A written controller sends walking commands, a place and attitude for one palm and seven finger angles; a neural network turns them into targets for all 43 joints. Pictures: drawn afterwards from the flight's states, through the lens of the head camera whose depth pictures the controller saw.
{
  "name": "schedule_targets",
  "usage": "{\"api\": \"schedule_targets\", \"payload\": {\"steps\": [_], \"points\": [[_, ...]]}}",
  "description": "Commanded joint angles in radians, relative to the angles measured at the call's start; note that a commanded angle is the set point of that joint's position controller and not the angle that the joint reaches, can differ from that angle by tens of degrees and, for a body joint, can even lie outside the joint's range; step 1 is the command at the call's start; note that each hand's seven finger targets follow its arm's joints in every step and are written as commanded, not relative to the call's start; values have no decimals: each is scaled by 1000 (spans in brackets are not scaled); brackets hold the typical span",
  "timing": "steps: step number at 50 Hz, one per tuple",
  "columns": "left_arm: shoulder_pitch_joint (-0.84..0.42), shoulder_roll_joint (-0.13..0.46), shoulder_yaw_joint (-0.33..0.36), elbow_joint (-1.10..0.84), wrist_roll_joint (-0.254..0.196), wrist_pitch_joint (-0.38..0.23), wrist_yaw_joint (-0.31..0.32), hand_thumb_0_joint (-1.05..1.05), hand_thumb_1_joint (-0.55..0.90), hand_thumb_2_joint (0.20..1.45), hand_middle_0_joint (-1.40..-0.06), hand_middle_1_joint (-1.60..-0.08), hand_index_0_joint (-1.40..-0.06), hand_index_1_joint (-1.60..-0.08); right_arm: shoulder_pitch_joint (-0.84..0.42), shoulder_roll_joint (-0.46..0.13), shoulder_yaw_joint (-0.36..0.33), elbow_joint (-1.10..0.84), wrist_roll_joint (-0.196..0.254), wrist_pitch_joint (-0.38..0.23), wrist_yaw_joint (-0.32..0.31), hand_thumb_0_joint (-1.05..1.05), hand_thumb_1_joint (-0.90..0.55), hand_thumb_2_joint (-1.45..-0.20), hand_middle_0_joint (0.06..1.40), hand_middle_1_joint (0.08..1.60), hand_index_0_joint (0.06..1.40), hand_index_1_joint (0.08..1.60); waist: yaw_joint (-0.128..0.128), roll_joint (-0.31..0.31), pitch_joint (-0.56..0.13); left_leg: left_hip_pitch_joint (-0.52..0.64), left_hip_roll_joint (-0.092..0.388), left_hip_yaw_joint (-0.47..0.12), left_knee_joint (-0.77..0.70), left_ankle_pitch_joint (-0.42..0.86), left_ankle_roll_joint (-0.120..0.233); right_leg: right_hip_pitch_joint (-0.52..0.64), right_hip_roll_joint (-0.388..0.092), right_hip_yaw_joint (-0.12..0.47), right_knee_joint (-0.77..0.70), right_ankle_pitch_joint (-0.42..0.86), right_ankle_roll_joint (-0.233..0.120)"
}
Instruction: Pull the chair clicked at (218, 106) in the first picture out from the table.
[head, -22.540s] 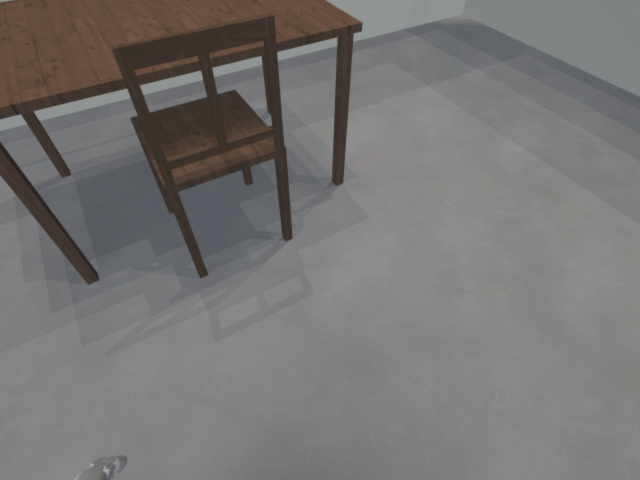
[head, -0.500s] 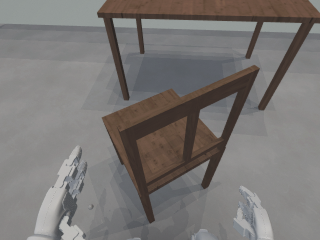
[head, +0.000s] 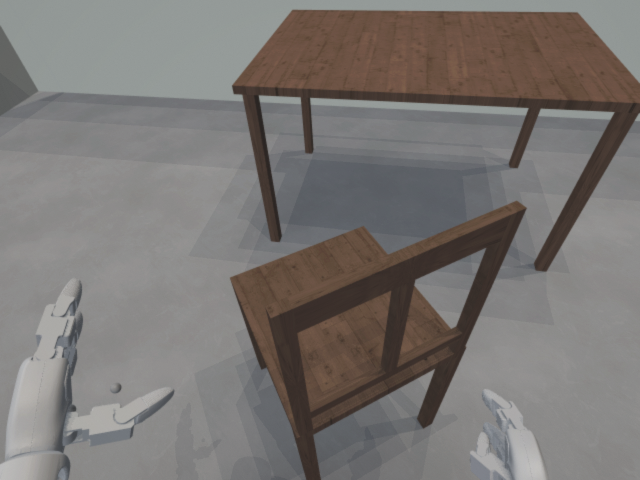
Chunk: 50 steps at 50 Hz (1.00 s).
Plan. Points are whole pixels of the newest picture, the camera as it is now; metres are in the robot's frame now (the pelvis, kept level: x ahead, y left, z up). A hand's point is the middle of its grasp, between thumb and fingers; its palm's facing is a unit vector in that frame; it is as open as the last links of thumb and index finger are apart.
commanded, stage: draw the hand back to the body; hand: left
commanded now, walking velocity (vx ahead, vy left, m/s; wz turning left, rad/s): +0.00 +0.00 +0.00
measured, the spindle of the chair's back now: (395, 328) +0.38 -0.07 -0.08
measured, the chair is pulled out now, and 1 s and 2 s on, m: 0.65 0.65 0.65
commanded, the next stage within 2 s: step back with the hand held close in 0.68 s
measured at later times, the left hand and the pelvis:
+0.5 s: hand (63, 332) +0.20 +0.27 +0.17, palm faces +0.47 -0.78 -0.41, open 7.8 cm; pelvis +0.00 +0.00 +0.01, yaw -1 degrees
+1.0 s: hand (62, 336) +0.20 +0.26 +0.17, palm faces +0.41 -0.78 -0.47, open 7.4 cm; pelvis -0.02 +0.00 +0.01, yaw -3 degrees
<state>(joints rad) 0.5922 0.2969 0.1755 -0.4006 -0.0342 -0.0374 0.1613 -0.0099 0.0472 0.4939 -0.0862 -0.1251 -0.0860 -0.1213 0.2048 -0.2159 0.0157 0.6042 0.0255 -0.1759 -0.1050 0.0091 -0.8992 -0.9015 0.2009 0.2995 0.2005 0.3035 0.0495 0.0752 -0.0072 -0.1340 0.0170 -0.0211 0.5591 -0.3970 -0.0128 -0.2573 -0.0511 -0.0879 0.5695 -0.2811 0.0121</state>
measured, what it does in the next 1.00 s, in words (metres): stands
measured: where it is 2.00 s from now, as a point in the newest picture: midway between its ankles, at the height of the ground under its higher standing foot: outside the picture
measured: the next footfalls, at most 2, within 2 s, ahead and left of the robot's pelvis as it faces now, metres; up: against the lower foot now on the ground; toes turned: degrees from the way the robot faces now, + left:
none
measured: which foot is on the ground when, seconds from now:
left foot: down 0.00-1.00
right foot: down 0.00-1.00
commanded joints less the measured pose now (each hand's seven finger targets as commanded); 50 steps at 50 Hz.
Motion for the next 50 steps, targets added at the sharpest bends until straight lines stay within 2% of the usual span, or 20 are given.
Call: {"api": "schedule_targets", "payload": {"steps": [1,3,6,10,13,15,17,19,23,25,27,28,34,38,40,41,42,46,48,50], "points": [[-56,159,146,-223,1,-78,17,0,393,655,-130,-195,-130,-195,-122,-87,-34,-147,-5,-48,10,0,-900,-900,200,300,200,300,0,-24,-54,-67,11,3,-147,385,13,186,4,28,-99,284,-37],[-74,181,179,-223,1,-79,17,0,465,690,-140,-210,-140,-210,-130,-90,-38,-140,-7,-46,14,0,-900,-900,200,300,200,300,4,-36,-55,-51,15,3,-153,412,13,200,7,30,-111,307,-38],[-98,185,202,-252,-4,-84,14,0,574,743,-155,-233,-155,-233,-126,-90,-39,-138,-8,-41,22,0,-900,-900,200,300,200,300,4,1,-67,-21,19,7,-163,461,9,214,7,32,-116,332,-36],[-134,217,260,-249,-11,-87,15,0,719,813,-175,-262,-175,-262,-128,-93,-43,-130,-8,-34,26,0,-900,-900,200,300,200,300,5,-7,-63,-4,23,9,-174,478,8,227,9,35,-129,349,-37],[-175,247,307,-246,-14,-89,18,0,827,865,-190,-285,-190,-285,-140,-95,-43,-123,-8,-35,28,0,-900,-900,200,300,200,300,10,20,-58,6,21,13,-179,474,8,231,9,39,-143,349,-38],[-189,254,324,-239,-21,-95,18,0,900,900,-200,-300,-200,-300,-130,-98,-47,-117,-8,-32,28,0,-900,-900,200,300,200,300,7,-15,-65,11,24,12,-183,486,10,242,9,37,-142,364,-38],[-156,197,281,-183,-23,-88,7,0,900,900,-200,-300,-200,-300,-135,-99,-50,-116,-6,-24,33,0,-900,-900,200,300,200,300,6,-33,-44,5,27,19,-190,472,12,231,8,35,-149,348,-33],[-150,177,255,-159,-25,-86,1,0,900,900,-200,-300,-200,-300,-140,-103,-50,-116,-4,-14,36,0,-900,-900,200,300,200,300,4,-42,-11,-13,28,15,-201,450,13,221,9,32,-155,324,-34],[-178,243,300,-234,-19,-100,5,0,900,900,-200,-300,-200,-300,-150,-109,-53,-122,-7,-22,37,0,-900,-900,200,300,200,300,13,12,-56,-3,21,11,-200,433,13,242,8,43,-156,314,-38],[-177,243,298,-262,-19,-105,8,0,900,900,-200,-300,-200,-300,-141,-106,-52,-124,-8,-28,36,0,-900,-900,200,300,200,300,13,31,-80,11,21,11,-200,441,10,247,8,41,-153,312,-38],[-174,252,311,-268,-17,-107,12,0,900,900,-200,-300,-200,-300,-139,-104,-53,-124,-9,-36,35,0,-900,-900,200,300,200,300,14,8,-82,8,21,11,-200,447,9,253,9,39,-151,320,-38],[-175,263,320,-265,-17,-104,13,0,900,900,-200,-300,-200,-300,-147,-105,-52,-119,-7,-38,33,0,-900,-900,200,300,200,300,15,24,-75,7,21,10,-200,438,9,248,10,44,-155,314,-40],[-185,216,284,-194,-22,-100,7,0,900,900,-200,-300,-200,-300,-146,-105,-50,-115,-2,-36,31,0,-900,-900,200,300,200,300,7,-18,-1,-29,22,12,-221,346,14,216,13,42,-172,236,-38],[-199,229,286,-202,-20,-106,5,0,900,900,-200,-300,-200,-300,-151,-108,-50,-116,-2,-43,32,0,-900,-900,200,300,200,300,9,-7,-6,-27,19,9,-223,307,17,211,15,48,-183,201,-38],[-223,207,254,-210,-21,-109,2,0,900,900,-200,-300,-200,-300,-145,-110,-46,-117,-6,-47,34,0,-900,-900,200,300,200,300,2,-2,-11,-24,16,11,-224,303,20,211,12,50,-184,203,-37],[-384,370,410,-292,-31,-165,6,0,900,900,-200,-300,-200,-300,-124,-123,-53,-141,4,-27,33,0,-900,-900,200,300,200,300,-28,-38,93,-78,46,18,-211,203,40,101,-34,166,-246,244,-31],[-307,323,387,-195,-23,-171,2,0,900,900,-200,-300,-200,-300,-118,-108,-52,-119,0,-18,28,0,-900,-900,200,300,200,300,-34,-99,75,-72,38,8,-196,162,41,102,-51,173,-264,210,-33],[-118,231,327,-186,-12,-178,-4,0,900,900,-200,-300,-200,-300,-124,-120,-60,-140,-12,12,35,0,-900,-900,200,300,200,300,-36,-27,-53,-54,54,10,-202,288,40,181,-59,141,-193,351,-28],[-60,227,325,-204,-10,-175,1,0,900,900,-200,-300,-200,-300,-134,-119,-62,-151,-12,25,35,0,-900,-900,200,300,200,300,-36,1,-94,-64,65,5,-201,366,37,204,-59,118,-159,410,-22],[-32,250,346,-240,-4,-177,10,0,900,900,-200,-300,-200,-300,-131,-119,-70,-160,-13,38,34,0,-900,-900,200,300,200,300,-36,-24,-128,-78,75,1,-190,404,36,212,-56,111,-136,437,-18]]}}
